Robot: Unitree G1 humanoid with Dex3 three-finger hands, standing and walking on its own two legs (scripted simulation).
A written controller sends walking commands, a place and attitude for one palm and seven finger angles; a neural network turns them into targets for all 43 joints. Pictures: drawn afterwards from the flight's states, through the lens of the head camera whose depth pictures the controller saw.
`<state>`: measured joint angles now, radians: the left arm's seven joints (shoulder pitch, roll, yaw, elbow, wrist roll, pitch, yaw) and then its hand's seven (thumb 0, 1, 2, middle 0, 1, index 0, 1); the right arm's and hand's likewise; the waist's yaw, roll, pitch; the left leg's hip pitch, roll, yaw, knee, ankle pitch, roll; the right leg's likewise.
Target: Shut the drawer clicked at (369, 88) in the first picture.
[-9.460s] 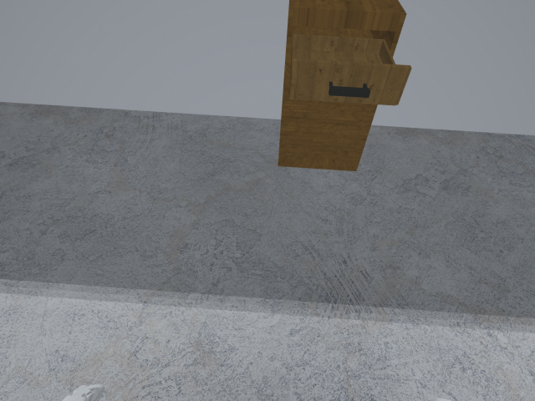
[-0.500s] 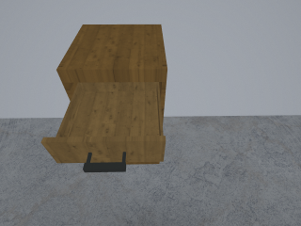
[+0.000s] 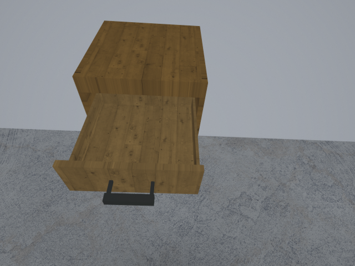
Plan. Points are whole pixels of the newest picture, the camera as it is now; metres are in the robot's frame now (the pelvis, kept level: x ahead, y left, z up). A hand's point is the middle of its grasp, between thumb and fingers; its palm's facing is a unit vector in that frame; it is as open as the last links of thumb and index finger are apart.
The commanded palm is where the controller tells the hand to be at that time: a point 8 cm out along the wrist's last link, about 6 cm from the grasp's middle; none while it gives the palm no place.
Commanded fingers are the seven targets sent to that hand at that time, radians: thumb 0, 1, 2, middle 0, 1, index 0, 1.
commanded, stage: look again from close up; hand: left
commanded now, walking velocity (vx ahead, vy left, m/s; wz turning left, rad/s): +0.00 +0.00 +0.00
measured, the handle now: (130, 192) +0.32 +0.15 -0.09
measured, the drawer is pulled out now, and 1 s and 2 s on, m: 0.30 0.30 0.30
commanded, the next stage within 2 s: raise the hand and make a fist in 0.18 s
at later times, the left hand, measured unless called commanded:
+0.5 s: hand (103, 238) +0.18 +0.17 -0.02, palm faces +0.18 -0.98 -0.10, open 6.9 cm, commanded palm +0.10 +0.20 -0.06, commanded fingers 0.00 0.90 0.90 -0.44 -0.56 -0.44 -0.56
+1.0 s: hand (131, 261) +0.14 +0.11 -0.04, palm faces -0.03 -1.00 -0.02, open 4.4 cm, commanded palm +0.10 +0.18 -0.03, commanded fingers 0.00 0.90 0.90 -0.94 -1.10 -0.94 -1.10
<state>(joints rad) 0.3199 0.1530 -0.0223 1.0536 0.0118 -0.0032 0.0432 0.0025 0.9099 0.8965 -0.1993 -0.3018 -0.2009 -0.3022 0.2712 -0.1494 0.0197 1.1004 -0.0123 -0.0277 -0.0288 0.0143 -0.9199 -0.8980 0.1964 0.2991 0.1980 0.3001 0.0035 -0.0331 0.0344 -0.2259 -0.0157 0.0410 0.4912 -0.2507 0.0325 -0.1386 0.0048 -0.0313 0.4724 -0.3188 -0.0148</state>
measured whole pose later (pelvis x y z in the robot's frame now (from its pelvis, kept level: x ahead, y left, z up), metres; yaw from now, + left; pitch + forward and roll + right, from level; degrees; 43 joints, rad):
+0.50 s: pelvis -0.02 +0.00 -0.02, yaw +2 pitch +6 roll +0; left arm 0.45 0.15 0.01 0.09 -0.14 -0.23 0.07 0.03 0.95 0.90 -0.27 -0.38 -0.27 -0.38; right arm 0.28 -0.23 -0.01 0.76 0.00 -0.27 -0.02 0.02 -0.91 -0.90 0.20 0.30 0.20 0.30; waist -0.04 0.04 -0.10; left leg -0.50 -0.04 0.03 0.72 -0.32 0.04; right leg -0.42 -0.03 -0.07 0.74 -0.42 -0.01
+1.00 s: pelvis -0.05 -0.04 -0.10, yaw +2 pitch +13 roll -1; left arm 0.49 0.17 0.00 -0.11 -0.21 -0.37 -0.19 0.01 0.90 0.90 -0.75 -0.90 -0.75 -0.90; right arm 0.22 -0.19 0.03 0.51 0.02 -0.14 -0.05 0.02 -0.90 -0.90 0.20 0.30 0.20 0.30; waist 0.01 0.04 -0.15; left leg -0.94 0.03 -0.04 1.18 -0.46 -0.02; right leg -0.84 0.03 -0.13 1.18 -0.58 -0.08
